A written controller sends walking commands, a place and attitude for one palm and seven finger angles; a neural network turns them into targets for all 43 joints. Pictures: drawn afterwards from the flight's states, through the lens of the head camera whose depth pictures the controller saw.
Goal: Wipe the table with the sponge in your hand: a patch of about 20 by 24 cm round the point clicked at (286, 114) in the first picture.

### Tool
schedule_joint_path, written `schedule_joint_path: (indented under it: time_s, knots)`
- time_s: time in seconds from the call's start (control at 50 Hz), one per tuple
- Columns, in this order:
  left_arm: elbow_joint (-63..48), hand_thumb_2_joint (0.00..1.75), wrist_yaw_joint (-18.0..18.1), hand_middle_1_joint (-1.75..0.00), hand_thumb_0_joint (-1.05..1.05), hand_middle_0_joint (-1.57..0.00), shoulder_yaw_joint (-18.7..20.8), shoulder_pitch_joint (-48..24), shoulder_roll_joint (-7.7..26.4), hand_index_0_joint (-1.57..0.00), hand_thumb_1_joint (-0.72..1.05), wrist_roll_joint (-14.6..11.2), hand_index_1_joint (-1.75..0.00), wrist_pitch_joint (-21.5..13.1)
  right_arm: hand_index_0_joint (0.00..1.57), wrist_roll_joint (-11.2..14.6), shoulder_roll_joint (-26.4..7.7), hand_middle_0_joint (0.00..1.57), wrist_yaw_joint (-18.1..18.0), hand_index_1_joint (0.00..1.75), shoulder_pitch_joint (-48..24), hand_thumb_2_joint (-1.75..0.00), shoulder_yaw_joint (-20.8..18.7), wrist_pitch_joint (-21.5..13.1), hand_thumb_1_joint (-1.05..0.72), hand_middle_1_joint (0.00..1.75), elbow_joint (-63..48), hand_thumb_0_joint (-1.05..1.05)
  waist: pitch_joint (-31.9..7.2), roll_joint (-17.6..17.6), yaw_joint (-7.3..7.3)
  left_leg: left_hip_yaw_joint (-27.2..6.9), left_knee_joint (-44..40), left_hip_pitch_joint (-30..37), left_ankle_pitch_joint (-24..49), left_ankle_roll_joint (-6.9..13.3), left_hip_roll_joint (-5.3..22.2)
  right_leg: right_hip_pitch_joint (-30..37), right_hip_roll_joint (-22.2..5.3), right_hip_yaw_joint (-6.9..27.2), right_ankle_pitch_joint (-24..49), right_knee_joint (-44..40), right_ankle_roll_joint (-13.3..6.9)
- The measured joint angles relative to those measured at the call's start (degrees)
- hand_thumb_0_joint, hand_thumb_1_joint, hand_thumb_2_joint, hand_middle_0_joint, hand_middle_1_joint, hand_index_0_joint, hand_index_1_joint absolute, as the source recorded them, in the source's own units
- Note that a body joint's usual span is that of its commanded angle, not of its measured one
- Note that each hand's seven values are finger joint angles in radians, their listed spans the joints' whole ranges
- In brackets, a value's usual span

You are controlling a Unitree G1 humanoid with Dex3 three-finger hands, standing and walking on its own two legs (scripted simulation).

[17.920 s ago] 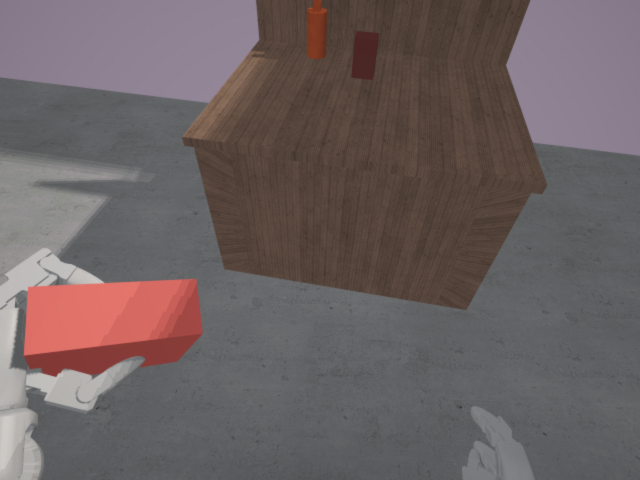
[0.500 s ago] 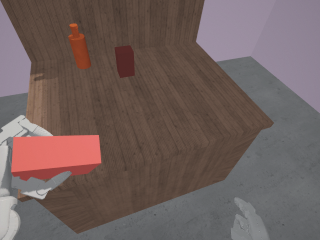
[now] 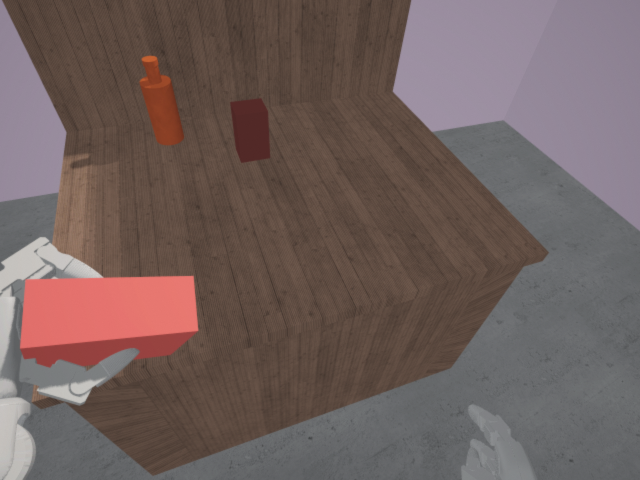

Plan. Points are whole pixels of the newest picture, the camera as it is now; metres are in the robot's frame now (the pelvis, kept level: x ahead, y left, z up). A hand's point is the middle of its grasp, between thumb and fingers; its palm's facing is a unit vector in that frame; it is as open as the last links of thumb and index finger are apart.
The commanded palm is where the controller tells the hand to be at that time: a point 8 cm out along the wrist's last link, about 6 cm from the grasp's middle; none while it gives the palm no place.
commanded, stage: shuffle to correct the standing spot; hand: left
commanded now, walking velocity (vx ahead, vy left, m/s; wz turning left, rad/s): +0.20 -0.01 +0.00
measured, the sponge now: (136, 322) +0.23 +0.21 +0.13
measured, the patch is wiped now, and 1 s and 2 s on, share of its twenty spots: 0.00 0.00 0.00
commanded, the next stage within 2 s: come to a stop and stand still in 1.42 s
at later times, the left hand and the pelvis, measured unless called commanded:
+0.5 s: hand (138, 272) +0.27 +0.22 +0.16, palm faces +0.36 -0.84 -0.40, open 9.7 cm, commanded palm +0.21 +0.26 +0.18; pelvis +0.05 -0.02 -0.01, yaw -1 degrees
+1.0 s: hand (139, 280) +0.25 +0.21 +0.17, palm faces +0.37 -0.82 -0.44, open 9.6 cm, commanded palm +0.20 +0.25 +0.18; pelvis +0.04 -0.03 -0.01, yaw +0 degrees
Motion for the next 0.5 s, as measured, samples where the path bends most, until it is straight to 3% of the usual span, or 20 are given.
schedule_joint_path:
  time_s: [0.2, 0.5]
  knots:
    - [-1.0, 1.01, 0.1, -1.35, -0.01, -0.78, 0.2, -1.2, -0.1, -0.8, -0.46, -0.1, -1.34, -0.2, 0.21, 0.3, 0.2, 0.21, 0.2, 0.3, 0.2, -0.9, 0.0, -0.2, -0.9, 0.3, 0.8, 0.02, -0.1, 0.1, -0.3, -0.8, 5.8, -1.0, -5.0, -0.9, 0.9, -0.5, 0.8, -0.7, -4.9, 5.1, -0.9]
    - [-4.0, 1.01, -0.3, -1.36, -0.01, -0.78, 2.6, 1.7, 2.1, -0.8, -0.46, -1.6, -1.34, -0.6, 0.2, 0.8, -0.1, 0.2, 0.4, 0.3, -2.2, -0.9, -0.6, 1.8, -0.9, 0.3, -0.6, 0.02, 1.2, -0.8, -2.13, 0.4, 7.8, 0.0, -8.4, -1.5, 0.9, -1.2, 0.5, 0.6, -9.4, 9.9, -1.3]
